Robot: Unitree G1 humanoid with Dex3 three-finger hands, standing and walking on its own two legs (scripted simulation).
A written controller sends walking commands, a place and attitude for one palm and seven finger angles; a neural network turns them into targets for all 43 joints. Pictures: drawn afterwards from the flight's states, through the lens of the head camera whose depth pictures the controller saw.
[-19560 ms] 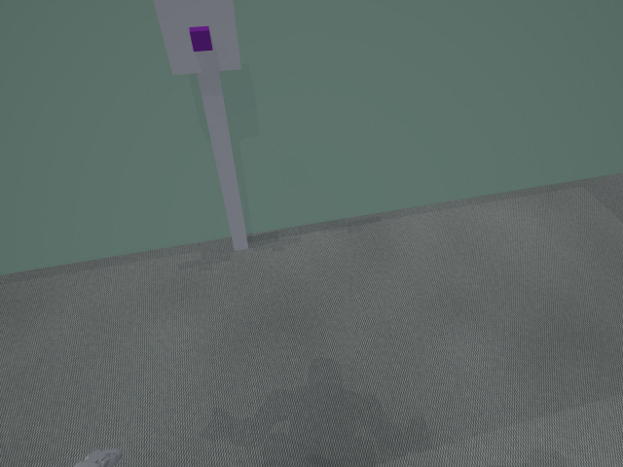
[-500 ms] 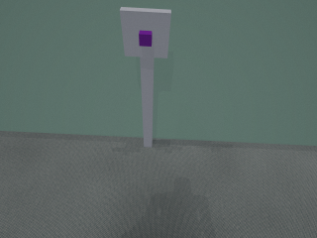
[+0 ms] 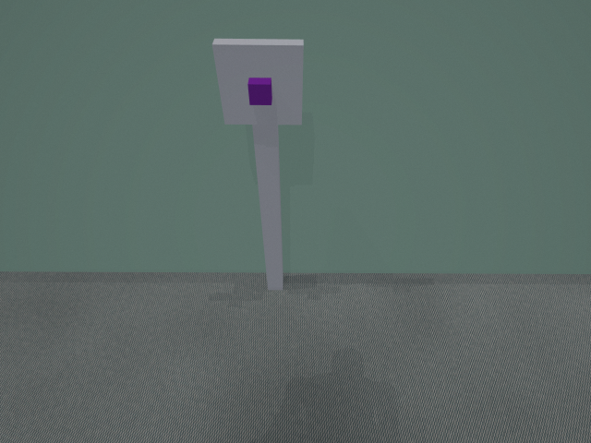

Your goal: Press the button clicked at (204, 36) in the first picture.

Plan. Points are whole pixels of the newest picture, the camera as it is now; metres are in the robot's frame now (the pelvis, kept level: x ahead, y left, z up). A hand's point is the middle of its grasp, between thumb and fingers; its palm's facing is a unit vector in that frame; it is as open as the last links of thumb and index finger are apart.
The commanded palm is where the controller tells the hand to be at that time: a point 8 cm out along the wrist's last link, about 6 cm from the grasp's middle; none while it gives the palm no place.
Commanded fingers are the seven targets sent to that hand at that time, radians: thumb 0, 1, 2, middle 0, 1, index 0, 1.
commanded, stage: let the arm hang, fingers relaxed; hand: left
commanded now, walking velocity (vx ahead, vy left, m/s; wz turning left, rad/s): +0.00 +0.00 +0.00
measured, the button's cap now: (260, 90) +0.76 +0.12 +0.10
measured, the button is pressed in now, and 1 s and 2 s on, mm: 0 0 0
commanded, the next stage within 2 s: stand and wait in 0.12 s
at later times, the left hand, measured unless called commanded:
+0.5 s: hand out of the picture +0.00 +0.16 -0.17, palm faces +0.04 -0.98 -0.20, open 7.3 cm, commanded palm none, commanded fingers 0.00 0.90 0.90 -0.20 -0.30 -0.20 -0.30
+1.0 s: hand out of the picture +0.05 +0.17 -0.17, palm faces +0.03 -0.97 -0.23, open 7.3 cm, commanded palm none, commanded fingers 0.00 0.90 0.90 -0.20 -0.30 -0.20 -0.30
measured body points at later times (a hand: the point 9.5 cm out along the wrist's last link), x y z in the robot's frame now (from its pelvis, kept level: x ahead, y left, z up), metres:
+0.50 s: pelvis +0.02 -0.01 +0.00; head +0.04 -0.02 +0.45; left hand +0.00 +0.21 -0.16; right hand +0.00 -0.22 -0.16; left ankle +0.05 +0.11 -0.74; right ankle +0.01 -0.11 -0.74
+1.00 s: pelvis +0.03 -0.02 +0.00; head +0.05 -0.03 +0.45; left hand +0.05 +0.22 -0.15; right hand +0.04 -0.25 -0.16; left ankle +0.05 +0.11 -0.74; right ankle +0.01 -0.11 -0.74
